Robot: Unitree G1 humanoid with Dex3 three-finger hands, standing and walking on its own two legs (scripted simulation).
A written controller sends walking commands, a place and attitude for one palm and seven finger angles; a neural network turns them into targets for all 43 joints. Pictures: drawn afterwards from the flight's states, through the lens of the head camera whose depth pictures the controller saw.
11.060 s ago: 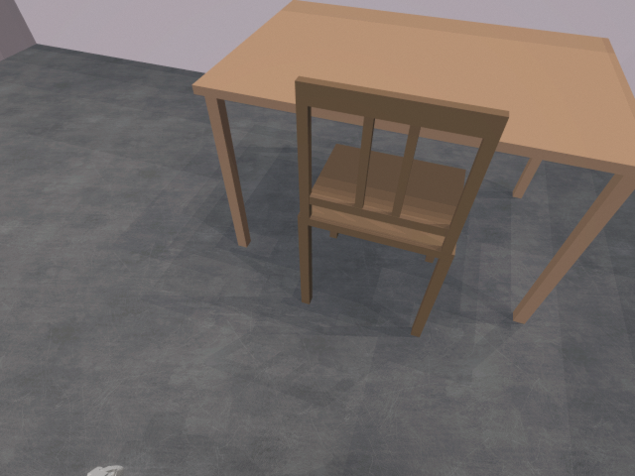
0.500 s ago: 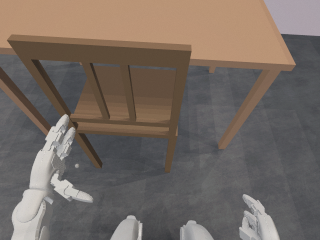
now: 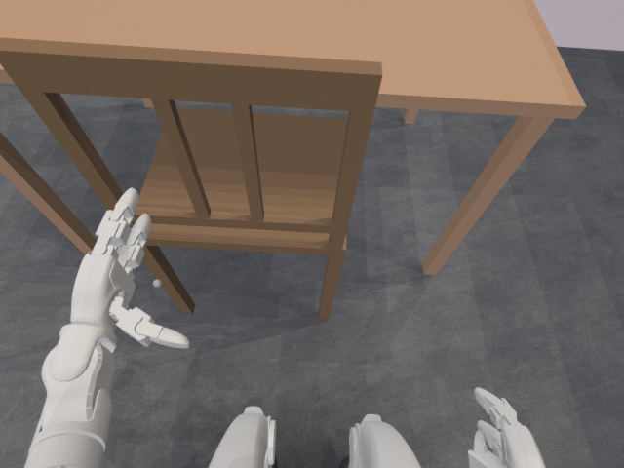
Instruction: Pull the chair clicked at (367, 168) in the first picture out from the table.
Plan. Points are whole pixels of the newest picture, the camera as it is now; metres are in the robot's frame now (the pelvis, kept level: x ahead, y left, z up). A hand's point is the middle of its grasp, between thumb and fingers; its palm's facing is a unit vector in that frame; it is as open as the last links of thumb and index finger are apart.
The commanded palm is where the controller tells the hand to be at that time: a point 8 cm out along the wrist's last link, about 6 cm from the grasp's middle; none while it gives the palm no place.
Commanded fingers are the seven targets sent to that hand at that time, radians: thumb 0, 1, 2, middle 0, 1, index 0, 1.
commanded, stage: aim the fingers beside a spindle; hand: left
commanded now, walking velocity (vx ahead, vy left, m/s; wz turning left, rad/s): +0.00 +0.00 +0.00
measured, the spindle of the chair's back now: (186, 165) +0.53 +0.21 +0.01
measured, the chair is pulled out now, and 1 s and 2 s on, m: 0.00 0.00 0.00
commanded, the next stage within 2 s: push the fingers through the gap in 1.10 s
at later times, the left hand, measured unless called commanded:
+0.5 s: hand (174, 249) +0.39 +0.20 +0.01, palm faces -0.02 -1.00 -0.05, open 16.9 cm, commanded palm +0.37 +0.25 +0.01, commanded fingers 0.00 -0.50 0.30 -0.06 -0.08 -0.06 -0.08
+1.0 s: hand (182, 250) +0.39 +0.19 +0.01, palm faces -0.02 -1.00 -0.05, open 16.9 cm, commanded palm +0.36 +0.24 +0.01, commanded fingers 0.00 -0.50 0.30 -0.06 -0.08 -0.06 -0.08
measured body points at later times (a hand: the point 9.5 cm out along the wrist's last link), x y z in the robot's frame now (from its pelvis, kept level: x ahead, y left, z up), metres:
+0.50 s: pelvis +0.00 +0.01 -0.01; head +0.12 +0.02 +0.42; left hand +0.38 +0.25 +0.01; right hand +0.11 -0.26 -0.12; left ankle +0.03 +0.10 -0.64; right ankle +0.02 -0.12 -0.64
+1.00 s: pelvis +0.00 +0.00 -0.02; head +0.12 +0.01 +0.42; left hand +0.38 +0.24 +0.01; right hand +0.12 -0.26 -0.12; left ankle +0.03 +0.10 -0.64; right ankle +0.02 -0.12 -0.64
